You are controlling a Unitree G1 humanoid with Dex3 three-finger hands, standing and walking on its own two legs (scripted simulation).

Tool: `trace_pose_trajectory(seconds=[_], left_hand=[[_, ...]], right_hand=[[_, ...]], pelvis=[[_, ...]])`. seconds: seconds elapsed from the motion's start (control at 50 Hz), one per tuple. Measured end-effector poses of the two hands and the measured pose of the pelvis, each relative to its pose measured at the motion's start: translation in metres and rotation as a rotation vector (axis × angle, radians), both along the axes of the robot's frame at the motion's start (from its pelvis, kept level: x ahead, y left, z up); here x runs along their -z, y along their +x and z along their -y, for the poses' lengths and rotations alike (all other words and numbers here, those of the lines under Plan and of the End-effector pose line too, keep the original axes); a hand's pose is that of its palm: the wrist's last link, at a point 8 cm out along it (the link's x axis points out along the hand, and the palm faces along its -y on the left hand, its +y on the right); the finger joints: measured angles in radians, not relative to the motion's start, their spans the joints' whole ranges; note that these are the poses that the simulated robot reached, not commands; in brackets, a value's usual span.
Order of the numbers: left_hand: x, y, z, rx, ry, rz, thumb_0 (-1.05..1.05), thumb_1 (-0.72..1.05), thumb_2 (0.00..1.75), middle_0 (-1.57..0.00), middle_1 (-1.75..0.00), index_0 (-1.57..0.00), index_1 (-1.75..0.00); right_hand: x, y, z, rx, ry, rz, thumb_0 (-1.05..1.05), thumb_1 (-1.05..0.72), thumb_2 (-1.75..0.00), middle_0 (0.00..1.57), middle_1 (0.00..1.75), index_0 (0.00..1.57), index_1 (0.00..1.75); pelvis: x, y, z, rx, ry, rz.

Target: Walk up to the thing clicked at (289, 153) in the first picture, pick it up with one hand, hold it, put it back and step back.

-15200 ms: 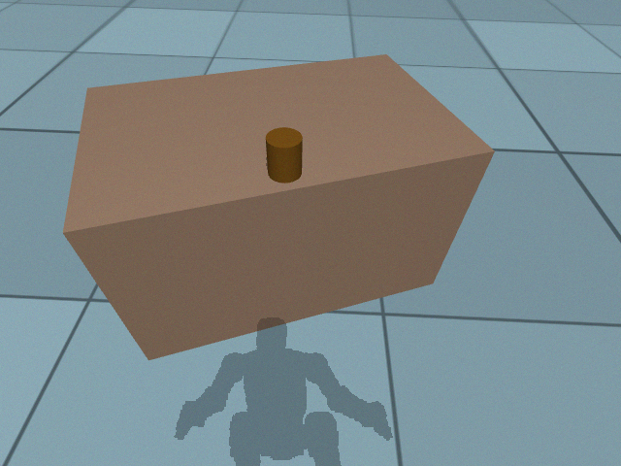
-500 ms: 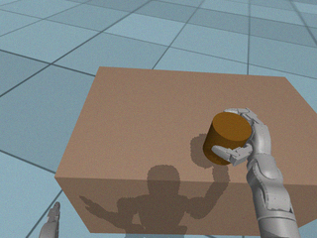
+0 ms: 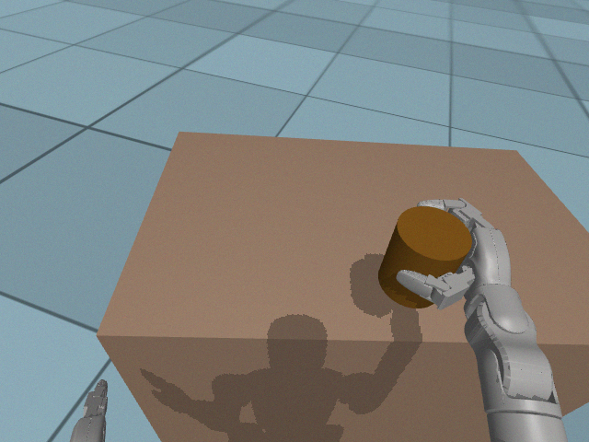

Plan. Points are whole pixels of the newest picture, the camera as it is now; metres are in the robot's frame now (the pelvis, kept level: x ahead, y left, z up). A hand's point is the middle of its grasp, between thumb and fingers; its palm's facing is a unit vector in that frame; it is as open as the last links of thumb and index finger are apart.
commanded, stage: hold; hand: right
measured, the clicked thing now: (420, 258) +0.34 -0.16 +0.13
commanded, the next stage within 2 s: none
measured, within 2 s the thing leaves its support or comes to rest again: neither
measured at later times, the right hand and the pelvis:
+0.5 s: hand (436, 242) +0.33 -0.17 +0.17, palm faces +0.13 +0.99 -0.04, open 11.9 cm; pelvis +0.00 +0.00 +0.00, yaw +0 degrees
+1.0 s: hand (436, 250) +0.32 -0.17 +0.16, palm faces +0.13 +0.99 -0.05, open 11.9 cm; pelvis +0.01 +0.00 +0.00, yaw +0 degrees
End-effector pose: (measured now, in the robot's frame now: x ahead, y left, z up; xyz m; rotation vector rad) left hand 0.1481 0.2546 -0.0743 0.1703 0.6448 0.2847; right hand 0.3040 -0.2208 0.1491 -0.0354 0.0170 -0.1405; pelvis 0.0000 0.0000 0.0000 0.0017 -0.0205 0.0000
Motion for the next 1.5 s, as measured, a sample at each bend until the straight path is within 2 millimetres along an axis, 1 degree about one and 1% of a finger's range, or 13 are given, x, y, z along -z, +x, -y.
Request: trace_pose_trajectory(seconds=[0.28, 0.56, 0.7, 0.94, 1.12, 1.3, 1.5], left_hand=[[-0.001, 0.006, 0.001, 0.012, -0.012, 0.024, -0.01, -0.53, 0.06, -0.05, -0.05, -0.05, -0.05], [-0.001, 0.008, -0.004, 0.009, -0.008, 0.033, -0.01, -0.54, 0.06, -0.05, -0.05, -0.04, -0.05], [0.0, 0.009, -0.005, 0.01, -0.009, 0.029, -0.01, -0.54, 0.06, -0.05, -0.05, -0.04, -0.05], [-0.001, 0.012, -0.003, 0.013, -0.009, 0.038, -0.01, -0.54, 0.06, -0.05, -0.05, -0.05, -0.05], [-0.001, 0.012, -0.002, 0.013, -0.001, 0.043, -0.01, -0.54, 0.06, -0.05, -0.05, -0.05, -0.05], [-0.001, 0.014, 0.0, 0.016, -0.009, 0.049, -0.01, -0.54, 0.06, -0.05, -0.05, -0.05, -0.05], [0.002, 0.008, -0.003, 0.017, -0.007, 0.032, -0.01, -0.54, 0.06, -0.05, -0.05, -0.05, -0.05]], right_hand=[[-0.014, -0.005, -0.002, -0.015, -0.006, 0.005, 0.0, 0.61, -1.07, 0.56, 1.01, 0.6, 1.03], [-0.024, -0.001, -0.002, -0.015, -0.004, 0.007, 0.0, 0.61, -1.07, 0.57, 1.01, 0.6, 1.03], [-0.023, -0.001, -0.003, -0.015, -0.002, -0.006, 0.0, 0.61, -1.07, 0.57, 1.01, 0.6, 1.03], [-0.015, -0.005, -0.002, -0.008, -0.001, -0.027, 0.0, 0.61, -1.07, 0.57, 1.0, 0.6, 1.03], [-0.017, -0.009, 0.0, -0.009, -0.005, -0.006, 0.0, 0.61, -1.06, 0.57, 1.0, 0.6, 1.03], [-0.018, -0.01, -0.003, -0.022, -0.002, -0.009, 0.0, 0.61, -1.06, 0.57, 1.0, 0.61, 1.02], [-0.018, -0.012, -0.003, -0.012, -0.004, -0.01, 0.0, 0.61, -1.06, 0.57, 1.0, 0.61, 1.02]], pelvis=[[-0.001, 0.0, 0.0, 0.003, 0.001, 0.009], [-0.001, 0.002, -0.001, 0.004, 0.0, 0.008], [-0.001, 0.004, -0.001, 0.005, 0.001, 0.006], [0.0, 0.005, -0.001, 0.006, 0.001, 0.005], [0.0, 0.005, 0.0, 0.006, 0.002, 0.007], [0.0, 0.004, 0.001, 0.007, 0.003, 0.009], [0.0, 0.003, -0.001, 0.007, 0.002, 0.01]])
